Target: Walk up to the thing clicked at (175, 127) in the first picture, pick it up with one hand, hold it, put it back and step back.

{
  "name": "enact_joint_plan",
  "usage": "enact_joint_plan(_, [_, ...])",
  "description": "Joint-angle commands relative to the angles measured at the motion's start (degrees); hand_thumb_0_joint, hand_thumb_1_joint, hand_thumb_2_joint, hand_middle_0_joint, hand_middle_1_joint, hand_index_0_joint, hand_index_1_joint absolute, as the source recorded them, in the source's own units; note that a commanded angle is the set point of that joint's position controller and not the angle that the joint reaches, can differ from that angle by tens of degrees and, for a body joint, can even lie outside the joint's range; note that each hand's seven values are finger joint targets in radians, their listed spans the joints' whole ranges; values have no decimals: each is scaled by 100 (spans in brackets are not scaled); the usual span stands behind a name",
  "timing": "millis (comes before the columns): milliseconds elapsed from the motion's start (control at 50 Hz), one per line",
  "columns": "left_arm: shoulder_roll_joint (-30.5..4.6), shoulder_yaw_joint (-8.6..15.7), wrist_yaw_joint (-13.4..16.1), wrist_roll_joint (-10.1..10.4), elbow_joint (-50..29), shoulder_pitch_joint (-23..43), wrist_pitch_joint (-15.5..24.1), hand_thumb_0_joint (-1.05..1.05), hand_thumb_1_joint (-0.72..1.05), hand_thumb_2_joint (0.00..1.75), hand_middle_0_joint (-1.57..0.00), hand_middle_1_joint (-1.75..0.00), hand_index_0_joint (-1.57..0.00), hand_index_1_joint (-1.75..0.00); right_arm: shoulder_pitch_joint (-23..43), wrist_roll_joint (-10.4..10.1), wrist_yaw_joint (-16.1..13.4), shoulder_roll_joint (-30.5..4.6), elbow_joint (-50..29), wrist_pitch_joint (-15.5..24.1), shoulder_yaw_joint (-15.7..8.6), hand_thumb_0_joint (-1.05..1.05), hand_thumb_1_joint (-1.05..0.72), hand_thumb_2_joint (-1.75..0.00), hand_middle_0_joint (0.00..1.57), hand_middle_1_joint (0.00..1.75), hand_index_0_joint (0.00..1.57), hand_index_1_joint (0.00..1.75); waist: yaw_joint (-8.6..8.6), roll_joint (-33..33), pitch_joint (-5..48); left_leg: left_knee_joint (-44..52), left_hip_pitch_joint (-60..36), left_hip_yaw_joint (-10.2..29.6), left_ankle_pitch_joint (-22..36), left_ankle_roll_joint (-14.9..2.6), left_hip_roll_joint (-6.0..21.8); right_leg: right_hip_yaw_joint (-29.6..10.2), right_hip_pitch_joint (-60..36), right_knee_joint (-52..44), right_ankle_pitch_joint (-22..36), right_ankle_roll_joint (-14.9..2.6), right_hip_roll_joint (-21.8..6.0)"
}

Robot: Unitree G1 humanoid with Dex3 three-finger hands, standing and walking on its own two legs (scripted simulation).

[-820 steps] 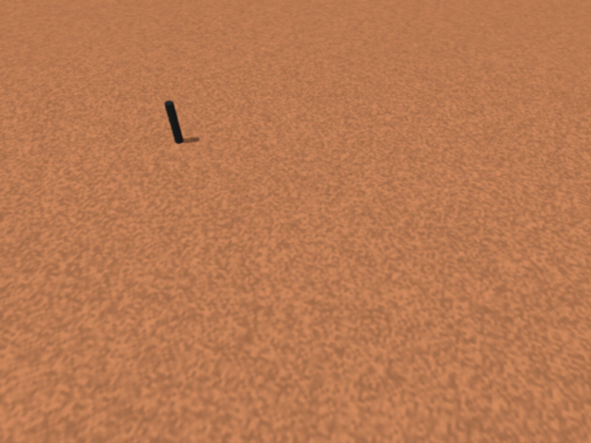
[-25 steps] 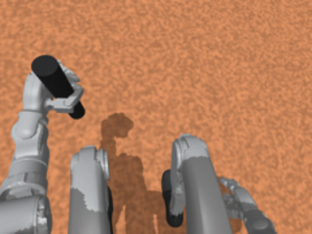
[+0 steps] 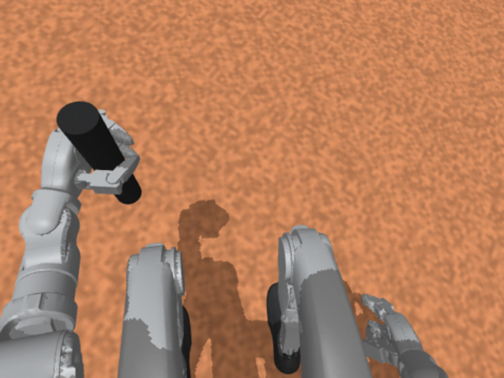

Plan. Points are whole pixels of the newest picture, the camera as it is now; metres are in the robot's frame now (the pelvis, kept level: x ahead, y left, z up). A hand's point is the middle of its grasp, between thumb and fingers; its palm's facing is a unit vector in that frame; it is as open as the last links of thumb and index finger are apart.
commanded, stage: lift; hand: left
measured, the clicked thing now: (109, 164) +0.44 +0.18 -0.04
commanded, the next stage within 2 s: hold in 1.82 s
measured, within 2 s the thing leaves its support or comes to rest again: neither
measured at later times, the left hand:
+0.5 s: hand (61, 118) +0.40 +0.16 +0.15, palm faces -0.15 -0.99 -0.05, open 5.9 cm
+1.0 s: hand out of the picture +0.40 +0.16 +0.28, palm faces -0.15 -0.99 -0.01, open 5.9 cm
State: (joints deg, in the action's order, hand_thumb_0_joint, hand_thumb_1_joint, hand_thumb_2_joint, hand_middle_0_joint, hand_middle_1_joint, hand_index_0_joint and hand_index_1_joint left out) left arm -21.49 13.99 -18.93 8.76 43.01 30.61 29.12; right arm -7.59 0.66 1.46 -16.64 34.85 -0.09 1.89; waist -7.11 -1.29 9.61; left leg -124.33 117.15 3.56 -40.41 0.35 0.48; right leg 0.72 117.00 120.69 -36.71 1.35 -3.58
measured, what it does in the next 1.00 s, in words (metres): rises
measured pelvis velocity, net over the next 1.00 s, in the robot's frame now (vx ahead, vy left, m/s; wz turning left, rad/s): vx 0.05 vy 0.00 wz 0.02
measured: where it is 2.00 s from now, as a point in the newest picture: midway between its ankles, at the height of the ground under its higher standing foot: (232, 355)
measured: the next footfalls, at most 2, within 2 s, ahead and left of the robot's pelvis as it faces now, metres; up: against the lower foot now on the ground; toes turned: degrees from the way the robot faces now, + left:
none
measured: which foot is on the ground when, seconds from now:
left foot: down 0.00-1.00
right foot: down 0.00-1.00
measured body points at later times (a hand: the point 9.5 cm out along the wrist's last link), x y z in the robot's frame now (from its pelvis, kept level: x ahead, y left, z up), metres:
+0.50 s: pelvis +0.02 +0.00 +0.13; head +0.17 +0.01 +0.55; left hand +0.41 +0.22 +0.15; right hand +0.19 -0.25 +0.01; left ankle +0.08 +0.12 -0.37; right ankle +0.10 -0.14 -0.37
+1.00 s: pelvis +0.05 +0.00 +0.25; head +0.15 +0.01 +0.68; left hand +0.40 +0.22 +0.28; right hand +0.20 -0.26 +0.14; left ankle +0.08 +0.12 -0.37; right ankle +0.10 -0.14 -0.37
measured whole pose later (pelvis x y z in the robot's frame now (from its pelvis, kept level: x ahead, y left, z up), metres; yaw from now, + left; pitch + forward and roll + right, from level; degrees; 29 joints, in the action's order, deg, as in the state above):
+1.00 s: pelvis +0.05 +0.00 +0.25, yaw +1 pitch +20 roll -2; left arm -16.3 7.3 -17.0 13.3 24.0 11.1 17.7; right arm -11.6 -2.8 -3.1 -14.5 36.0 4.6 0.2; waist -2.2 -1.3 8.1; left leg -75.2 61.9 1.7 -33.0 0.6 2.4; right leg 2.4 61.9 72.1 -29.6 1.2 -2.2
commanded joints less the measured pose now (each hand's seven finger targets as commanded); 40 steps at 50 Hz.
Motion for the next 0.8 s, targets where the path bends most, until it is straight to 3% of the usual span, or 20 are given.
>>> enact_joint_plan(0, [-964, 246, 34, 240, -1512, 1508, 282, 0, 61, 123, -137, -138, -137, -138, -478, -86, -115, -1097, -573, 205, -466, 0, -89, -90, 20, 30, 20, 30, 17, -438, 3607, 2053, -2427, -115, 407, -236, -138, 210, -2420, -1689, 463, -362, 183])
enact_joint_plan(40, [-848, 196, 15, 307, -1636, 1400, 193, 0, 59, 122, -134, -137, -135, -137, -452, -128, -147, -1067, -575, 230, -476, 0, -89, -90, 20, 30, 20, 30, 7, -339, 3393, 2123, -2450, -151, 415, -247, -131, 169, -2513, -1888, 455, -351, 178])
enact_joint_plan(100, [-938, 249, 31, 370, -2099, 1273, 66, 0, 57, 121, -135, -137, -136, -136, -461, -179, -187, -1038, -658, 249, -502, 0, -90, -90, 20, 30, 20, 30, 133, -390, 3668, 2286, -2792, -165, 619, -230, -124, 106, -2869, -2094, 591, -349, 164])
enact_joint_plan(140, [-747, 99, 46, 381, -2367, 1090, -36, 0, 57, 122, -135, -138, -136, -137, -453, -209, -208, -995, -693, 273, -512, 0, -90, -90, 20, 30, 20, 30, 142, -452, 3611, 2486, -3020, -139, 667, -204, -112, 103, -2948, -2244, 640, -357, 161])
enact_joint_plan(200, [-912, 245, 158, 386, -2770, 990, -180, 0, 57, 122, -135, -138, -136, -137, -427, -265, -265, -956, -735, 297, -534, 0, -90, -90, 20, 30, 20, 30, 240, -440, 3677, 2745, -3369, -104, 715, -188, -81, 65, -3228, -2505, 680, -352, 169])
enact_joint_plan(280, [-636, 1, 274, 416, -3073, 489, -450, 0, 61, 124, -134, -138, -135, -137, -363, -329, -334, -883, -811, 321, -547, 0, -89, -89, 20, 30, 20, 30, 222, -356, 3530, 3190, -3788, -31, 690, -178, -66, 72, -3621, -2937, 716, -320, 177])
enact_joint_plan(320, [-769, 90, 335, 441, -3364, 498, -540, 0, 62, 124, -134, -139, -135, -137, -329, -361, -367, -855, -806, 332, -525, 0, -89, -89, 20, 30, 20, 30, 319, -419, 3589, 3365, -4056, -18, 873, -155, -58, 45, -3885, -3096, 851, -324, 180])
enact_joint_plan(400, [-393, -258, 427, 443, -3653, 18, -766, 0, 60, 124, -133, -139, -135, -138, -328, -393, -412, -795, -818, 366, -530, 0, -89, -89, 20, 30, 20, 30, 311, -430, 3470, 3800, -4758, 81, 1303, -112, -38, 141, -4198, -3417, 1250, -330, 195])
enact_joint_plan(500, [-464, -155, 527, 478, -3683, -168, -923, 0, 59, 123, -132, -138, -134, -137, -335, -429, -465, -695, -768, 412, -504, 0, -89, -89, 20, 30, 20, 30, 347, -217, 3003, 4351, -5170, 80, 1288, -118, -10, 122, -4856, -4043, 1292, -279, 224])
enact_joint_plan(540, [-226, -368, 530, 485, -3639, -414, -972, 0, 57, 122, -132, -137, -134, -136, -337, -425, -468, -670, -736, 453, -501, 0, -90, -89, 20, 30, 20, 30, 356, -257, 2844, 4595, -5496, 123, 1392, -82, 9, 148, -4945, -4206, 1373, -283, 237])
enact_joint_plan(560, [-362, -210, 544, 517, -3754, -314, -969, 0, 59, 123, -131, -137, -133, -136, -321, -431, -485, -666, -746, 472, -507, 0, -90, -89, 20, 30, 20, 30, 384, -225, 2883, 4626, -5572, 92, 1516, -89, 9, 145, -5136, -4318, 1483, -275, 249])
enact_joint_plan(600, [-241, -328, 549, 504, -3463, -596, -1010, 0, 58, 123, -133, -138, -134, -137, -328, -425, -491, -626, -699, 499, -486, 0, -89, -89, 20, 30, 20, 30, 359, -75, 2585, 4821, -5630, 62, 1524, -105, -2, 136, -5384, -4555, 1518, -260, 258])
enact_joint_plan(700, [-402, -242, 492, 496, -3576, -363, -873, 0, 57, 124, -133, -137, -134, -136, -352, -392, -497, -538, -641, 595, -478, 0, -89, -89, 20, 30, 20, 30, 403, -24, 2204, 5246, -5886, -38, 1410, -133, -19, 58, -5965, -5139, 1425, -232, 279])
enact_joint_plan(720, [-123, -468, 453, 466, -3082, -712, -908, 0, 58, 123, -133, -137, -134, -136, -371, -386, -489, -536, -628, 608, -466, 0, -89, -89, 20, 30, 20, 30, 345, 3, 2108, 5354, -6008, -35, 1514, -126, -25, 83, -6020, -5204, 1538, -237, 283])
enact_joint_plan(740, [-285, -279, 434, 516, -3312, -478, -859, 0, 56, 123, -132, -136, -133, -135, -373, -384, -491, -566, -613, 623, -485, 0, -89, -89, 20, 30, 20, 30, 419, -56, 2158, 5404, -6151, -50, 1608, -115, -13, 82, -6069, -5264, 1599, -249, 291])
enact_joint_plan(760, [-277, -362, 397, 505, -3352, -478, -829, 0, 56, 122, -132, -136, -133, -134, -410, -368, -487, -540, -611, 633, -473, 0, -89, -89, 20, 30, 20, 30, 405, -149, 2223, 5465, -6271, -79, 1720, -106, -26, 67, -6257, -5343, 1700, -245, 284])
enact_joint_plan(780, [-329, -253, 370, 527, -3180, -476, -824, 0, 58, 122, -132, -136, -133, -134, -398, -369, -486, -585, -604, 642, -484, 0, -89, -89, 20, 30, 20, 30, 436, -146, 2163, 5560, -6359, -65, 1789, -101, -14, 84, -6306, -5405, 1763, -249, 288])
